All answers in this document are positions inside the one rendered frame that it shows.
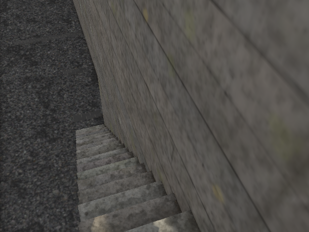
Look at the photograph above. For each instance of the stairs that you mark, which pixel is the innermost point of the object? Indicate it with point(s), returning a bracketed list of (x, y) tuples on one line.
[(117, 194)]

